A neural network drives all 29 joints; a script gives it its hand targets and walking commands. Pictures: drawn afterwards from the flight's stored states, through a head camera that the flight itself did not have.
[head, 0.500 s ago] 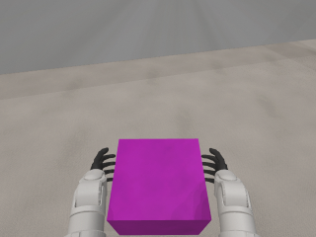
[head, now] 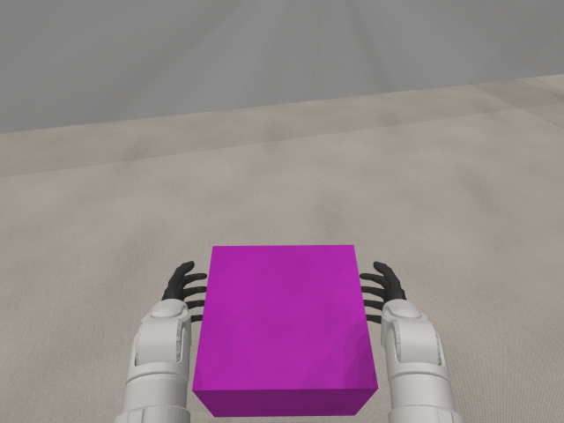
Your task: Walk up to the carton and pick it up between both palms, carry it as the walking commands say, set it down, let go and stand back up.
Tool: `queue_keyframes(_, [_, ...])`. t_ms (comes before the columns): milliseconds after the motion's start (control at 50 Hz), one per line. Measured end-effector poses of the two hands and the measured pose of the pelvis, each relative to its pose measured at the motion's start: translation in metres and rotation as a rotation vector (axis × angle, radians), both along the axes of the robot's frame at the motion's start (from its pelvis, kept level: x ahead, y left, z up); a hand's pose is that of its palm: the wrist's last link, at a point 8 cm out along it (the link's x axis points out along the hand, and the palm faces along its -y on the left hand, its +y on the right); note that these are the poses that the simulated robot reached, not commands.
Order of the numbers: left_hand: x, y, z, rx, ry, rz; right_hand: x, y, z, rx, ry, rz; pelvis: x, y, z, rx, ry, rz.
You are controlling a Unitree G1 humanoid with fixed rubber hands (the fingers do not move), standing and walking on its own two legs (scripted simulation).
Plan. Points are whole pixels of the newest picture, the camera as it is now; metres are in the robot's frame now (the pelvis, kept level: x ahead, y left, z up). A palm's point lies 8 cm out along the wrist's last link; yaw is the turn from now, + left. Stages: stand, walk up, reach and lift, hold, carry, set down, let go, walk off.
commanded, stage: hold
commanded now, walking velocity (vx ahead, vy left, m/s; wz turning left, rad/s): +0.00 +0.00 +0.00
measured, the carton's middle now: (284, 331) +0.30 +0.00 -0.03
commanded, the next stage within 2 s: carry in 0.68 s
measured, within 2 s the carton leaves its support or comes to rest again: neither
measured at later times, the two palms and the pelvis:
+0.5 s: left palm (174, 311) +0.28 +0.16 +0.05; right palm (393, 313) +0.28 -0.16 +0.05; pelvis +0.00 +0.00 +0.00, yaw +0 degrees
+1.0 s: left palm (138, 338) +0.24 +0.20 +0.06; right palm (363, 311) +0.27 -0.11 +0.07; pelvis -0.04 +0.01 -0.03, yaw +9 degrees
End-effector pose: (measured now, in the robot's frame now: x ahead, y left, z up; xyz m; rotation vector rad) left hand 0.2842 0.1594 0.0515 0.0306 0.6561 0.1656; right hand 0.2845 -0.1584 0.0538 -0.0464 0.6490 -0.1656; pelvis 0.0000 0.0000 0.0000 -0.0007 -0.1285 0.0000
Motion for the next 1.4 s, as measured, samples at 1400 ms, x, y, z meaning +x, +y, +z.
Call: queue_keyframes(1400, [-0.222,0.046,0.031,0.001,-0.016,0.411,-0.125,0.073,0.023,0.029,-0.002,0.226,-0.142,-0.024,-0.019,-0.077,0.232,0.343])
